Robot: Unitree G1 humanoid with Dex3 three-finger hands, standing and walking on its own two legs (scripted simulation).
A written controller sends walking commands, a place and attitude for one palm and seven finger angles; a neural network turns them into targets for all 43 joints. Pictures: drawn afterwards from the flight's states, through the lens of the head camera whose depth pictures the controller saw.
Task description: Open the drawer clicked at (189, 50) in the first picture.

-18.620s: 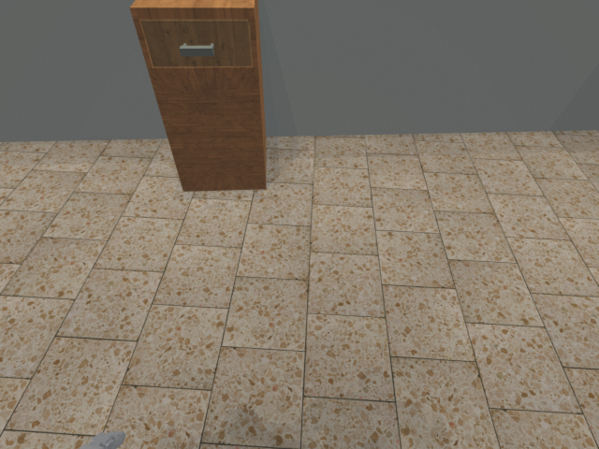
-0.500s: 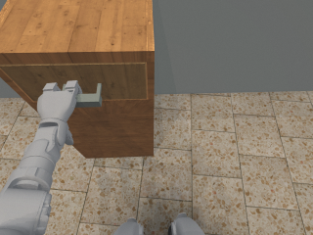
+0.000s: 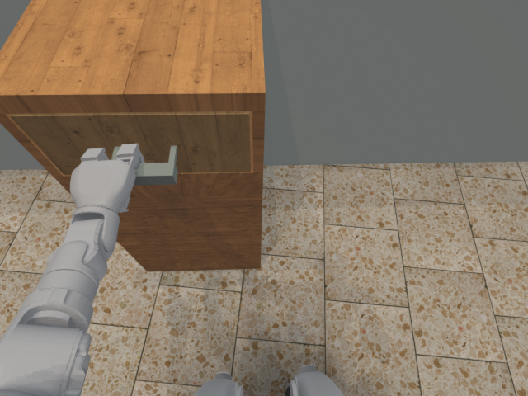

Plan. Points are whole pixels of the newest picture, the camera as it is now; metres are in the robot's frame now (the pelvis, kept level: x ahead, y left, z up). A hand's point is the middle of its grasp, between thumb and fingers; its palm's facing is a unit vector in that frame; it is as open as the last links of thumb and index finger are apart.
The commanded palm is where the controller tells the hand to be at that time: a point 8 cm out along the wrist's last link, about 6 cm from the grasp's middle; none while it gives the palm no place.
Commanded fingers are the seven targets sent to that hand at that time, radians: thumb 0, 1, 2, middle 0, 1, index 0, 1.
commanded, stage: close the thumb around the handle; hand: left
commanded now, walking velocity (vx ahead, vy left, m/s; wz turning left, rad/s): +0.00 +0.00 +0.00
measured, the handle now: (143, 162) +0.49 +0.22 +0.00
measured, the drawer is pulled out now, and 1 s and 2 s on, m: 0.00 0.06 0.20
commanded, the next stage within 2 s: pull the drawer open in 0.14 s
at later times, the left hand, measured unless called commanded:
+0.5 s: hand (119, 202) +0.42 +0.25 -0.02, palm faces -0.05 -0.06 -1.00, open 6.3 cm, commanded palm +0.38 +0.25 +0.04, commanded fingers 0.00 0.90 0.90 -0.40 -1.35 -0.40 -1.35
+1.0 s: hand (113, 235) +0.36 +0.25 -0.02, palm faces -0.02 -0.08 -1.00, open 6.3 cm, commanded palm +0.32 +0.25 +0.04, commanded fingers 0.00 0.90 0.90 -0.40 -1.35 -0.40 -1.35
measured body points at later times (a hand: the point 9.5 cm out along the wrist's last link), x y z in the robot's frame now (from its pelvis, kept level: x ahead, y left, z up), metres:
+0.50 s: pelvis +0.00 +0.00 +0.00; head +0.10 +0.00 +0.44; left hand +0.42 +0.25 +0.04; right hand +0.05 -0.27 -0.12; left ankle -0.03 +0.08 -0.68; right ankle +0.01 -0.11 -0.68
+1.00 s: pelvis +0.03 +0.00 +0.02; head +0.11 +0.00 +0.46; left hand +0.36 +0.25 +0.04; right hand +0.16 -0.25 -0.10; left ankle -0.03 +0.08 -0.68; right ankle +0.01 -0.11 -0.68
